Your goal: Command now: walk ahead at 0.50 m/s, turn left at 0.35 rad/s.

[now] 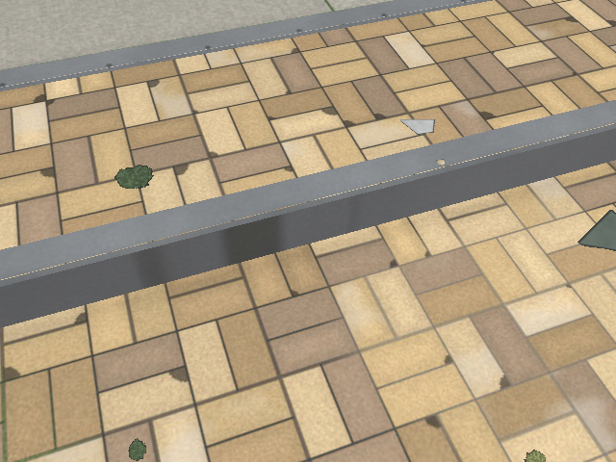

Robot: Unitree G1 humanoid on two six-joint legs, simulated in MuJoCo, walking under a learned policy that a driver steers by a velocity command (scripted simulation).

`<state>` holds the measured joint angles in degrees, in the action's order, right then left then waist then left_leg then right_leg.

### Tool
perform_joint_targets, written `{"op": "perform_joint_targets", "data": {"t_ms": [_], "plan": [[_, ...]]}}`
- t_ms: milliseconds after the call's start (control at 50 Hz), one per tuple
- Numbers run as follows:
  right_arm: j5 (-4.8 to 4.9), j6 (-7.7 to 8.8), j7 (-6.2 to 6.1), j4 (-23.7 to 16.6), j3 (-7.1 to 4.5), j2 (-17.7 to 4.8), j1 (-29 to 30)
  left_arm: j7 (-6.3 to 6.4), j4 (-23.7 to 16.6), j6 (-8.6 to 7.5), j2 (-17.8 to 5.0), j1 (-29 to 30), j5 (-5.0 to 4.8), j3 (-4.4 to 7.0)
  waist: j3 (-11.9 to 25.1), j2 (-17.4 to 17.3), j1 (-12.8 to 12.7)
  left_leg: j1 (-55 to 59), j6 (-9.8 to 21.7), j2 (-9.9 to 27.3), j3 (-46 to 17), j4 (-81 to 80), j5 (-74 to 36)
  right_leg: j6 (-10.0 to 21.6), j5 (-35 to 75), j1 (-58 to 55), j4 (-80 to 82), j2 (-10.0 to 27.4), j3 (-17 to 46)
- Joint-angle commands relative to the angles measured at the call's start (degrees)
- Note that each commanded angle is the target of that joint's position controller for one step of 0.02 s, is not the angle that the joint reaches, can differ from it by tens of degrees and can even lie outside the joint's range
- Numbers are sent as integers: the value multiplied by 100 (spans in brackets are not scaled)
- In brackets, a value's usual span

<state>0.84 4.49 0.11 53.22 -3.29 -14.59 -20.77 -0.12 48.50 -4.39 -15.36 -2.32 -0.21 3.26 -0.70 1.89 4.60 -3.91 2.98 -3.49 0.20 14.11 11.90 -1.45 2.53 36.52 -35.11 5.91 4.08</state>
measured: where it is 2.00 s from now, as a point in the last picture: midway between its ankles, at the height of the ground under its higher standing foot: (106, 326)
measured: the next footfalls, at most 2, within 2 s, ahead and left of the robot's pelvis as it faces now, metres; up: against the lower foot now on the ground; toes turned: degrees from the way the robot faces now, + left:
right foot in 0.14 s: +0.25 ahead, -0.15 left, +0.00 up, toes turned +5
left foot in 0.66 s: +0.46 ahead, +0.18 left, +0.00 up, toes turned +26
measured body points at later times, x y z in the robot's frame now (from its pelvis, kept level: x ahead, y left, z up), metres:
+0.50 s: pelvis +0.26 -0.03 +0.00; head +0.28 -0.02 +0.44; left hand +0.19 +0.25 -0.14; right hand +0.50 -0.23 -0.10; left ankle +0.37 +0.17 -0.69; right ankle +0.21 -0.16 -0.75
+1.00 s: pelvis +0.50 +0.11 +0.00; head +0.52 +0.15 +0.45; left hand +0.54 +0.45 -0.09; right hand +0.71 -0.10 -0.10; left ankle +0.42 +0.16 -0.75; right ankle +0.75 +0.06 -0.69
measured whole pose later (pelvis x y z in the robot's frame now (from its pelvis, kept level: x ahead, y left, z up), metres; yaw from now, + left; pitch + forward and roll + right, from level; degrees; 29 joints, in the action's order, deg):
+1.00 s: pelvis +0.50 +0.11 +0.00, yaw +34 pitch +2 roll -1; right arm 1.0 3.0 -0.4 42.7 -4.4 -16.3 -18.7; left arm -0.3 43.6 -5.7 -17.1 -0.8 0.5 3.1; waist -2.0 2.2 3.9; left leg -7.8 4.7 -5.7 -6.8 19.4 12.9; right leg -3.6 0.7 36.7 -36.0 4.2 5.5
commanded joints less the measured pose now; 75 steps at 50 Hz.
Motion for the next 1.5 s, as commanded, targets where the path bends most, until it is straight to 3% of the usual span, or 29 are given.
{"op": "perform_joint_targets", "data": {"t_ms": [20,80,120,140,160,180,200,220,260,420,560,600,640,660,680,700,720,760,800,920,1020,1120,1140,1160,1180,1200,1260,1320,1500], "plan": [[67,23,-73,-237,-228,-993,-51,-71,-466,-127,-352,629,-51,30,-235,-585,-73,-461,857,1449,-1044,-322,-740,-30,193,-552,528,-266,-120],[67,-57,-120,-251,-288,-1092,9,-112,-478,-220,-642,442,-76,109,-113,-751,-301,-185,713,1637,-1426,167,-705,101,-379,-1085,853,-319,-58],[34,-91,-119,-315,-211,-849,73,-57,-183,-268,-976,-671,-31,282,508,-683,-830,-497,459,1204,-1233,1355,-1297,381,-659,-2703,1002,-278,-114],[-75,-93,-105,-492,-78,-465,82,-8,-61,-281,-1375,-1650,57,392,1414,5,-1187,-1401,229,719,-822,3130,-317,730,-800,-4290,857,748,849],[46,10,-94,-683,46,-8,-620,-20,63,-191,-1775,-1951,68,486,2027,1774,-830,-3463,-89,0,-281,4944,2170,1556,-1850,-5901,1440,1953,3274],[153,44,-102,-579,-86,-629,-461,-35,-24,-181,-1165,-1831,39,334,1753,1230,-967,-4046,-94,371,-814,5760,2180,1519,-2766,-5595,1760,1813,3584],[190,38,-102,-683,-184,-946,12,-26,-106,-188,-796,-1486,15,227,1050,772,-991,-4245,-49,597,-784,5889,1655,1250,-2674,-4913,1837,1603,2637],[162,5,-120,-702,-198,-877,197,-33,-139,-185,-664,-1125,39,174,698,431,-829,-4021,-79,826,-676,5789,1177,1107,-2124,-4222,1969,1357,1971],[100,-91,-98,-771,-238,-701,285,-30,-111,-184,-445,-754,95,111,249,548,-574,-3621,-120,1105,-679,5383,632,1012,-1389,-3329,2310,1036,1070],[66,-263,56,-1219,-167,-373,1007,79,97,-205,-808,-881,93,255,-114,161,-570,-3676,-272,1165,-441,3728,-941,1104,-17,-3125,2806,903,-647],[52,-257,290,-1767,-89,-383,2158,116,242,-15,-1132,-1391,-67,356,-473,95,-877,-3586,11,938,170,2348,-835,874,562,-4080,2516,1140,-1350],[41,-276,326,-1820,-171,-562,1984,127,211,65,-1295,-1326,-102,402,-252,263,-655,-3012,220,622,474,2261,-289,757,2282,-4263,1873,1150,-1560],[60,-292,308,-1559,-397,-925,820,161,168,172,-1388,-1210,-142,422,422,283,59,-1384,539,98,759,1910,-209,570,3618,-4021,164,958,-1805],[72,-325,212,-1254,-614,-1334,-210,180,114,155,-1246,-1265,-74,361,948,-17,505,369,779,127,308,1752,-388,330,2648,-2903,-1356,741,-1839],[117,-324,118,-1198,-741,-2040,-295,115,-210,39,-416,-1642,180,108,1230,-1641,-17,2257,1613,1635,-2558,1432,150,-42,-2303,-257,-3466,-188,-1723],[50,-213,149,-1444,-625,-1859,-379,37,-346,-230,-525,-1366,22,50,2214,-1364,108,2869,2228,2337,-4898,396,1043,-45,-3780,668,-4439,-762,-223],[-13,-119,175,-1378,-500,-1452,-275,-31,-539,-382,-904,-652,-229,149,1574,-877,304,2576,1862,2171,-4166,198,659,94,-3244,1252,-4493,-454,64],[12,-49,157,-1471,-398,-1112,476,23,-466,-463,-861,-613,-57,135,729,-294,-176,940,1483,1707,-2784,226,-425,193,-2376,749,-3547,11,57],[-58,-46,118,-1627,-305,-902,908,33,-422,-316,-957,-806,47,208,498,-418,-526,-107,1388,1482,-2273,-19,-1224,112,-2074,-24,-2958,172,96],[20,-32,-77,-1521,-372,-1166,609,22,-726,-162,-540,-3,123,84,132,-484,-368,-1026,1138,965,-1411,-199,-1406,-254,-435,-371,-757,-197,-117],[48,-86,-89,-1353,-383,-1171,185,-60,-1006,-230,-610,722,-8,50,25,-712,-64,-924,882,1000,-1698,115,-736,-193,242,-894,477,-524,-49],[14,-188,-137,-1439,-283,-905,359,-63,-794,-366,-978,-303,70,222,447,-972,-675,-612,555,793,-2171,1638,-1471,204,-607,-2367,1084,-646,-159],[-24,-161,-129,-1536,-168,-616,418,-20,-699,-396,-1257,-1185,174,315,1198,-652,-1080,-1202,319,488,-1844,3052,-1098,575,-632,-3805,937,151,536],[46,-82,-119,-1724,-39,-199,-265,12,-600,-335,-1781,-1712,240,436,1848,1057,-779,-3136,-104,-309,-1097,4802,1647,1552,-1049,-5612,1289,1623,2933],[159,-78,-137,-1665,-81,-681,-427,-38,-504,-283,-1433,-1857,107,387,1822,1282,-797,-4062,-186,62,-1130,5875,2299,1742,-2511,-5741,1620,2011,4162],[136,-116,-127,-1674,-194,-1116,105,-24,-659,-259,-970,-1492,41,266,1033,641,-914,-4293,-192,350,-1102,6094,1752,1483,-2944,-4958,1820,1709,3326],[-9,-222,-103,-1871,-233,-971,751,37,-690,-176,-587,-865,128,111,109,344,-634,-3746,-222,847,-804,5624,834,1109,-1417,-3218,2201,1028,1466],[48,-292,-75,-2007,-130,-564,773,62,-570,-228,-724,-892,99,160,52,398,-522,-3518,-348,935,-587,5109,617,1201,-185,-2834,2455,918,535],[15,-296,115,-2305,55,-239,1752,16,-412,-60,-1031,-1325,3,216,-21,227,-745,-2757,-321,694,-84,2626,-651,1062,722,-3102,2422,918,-583]]}}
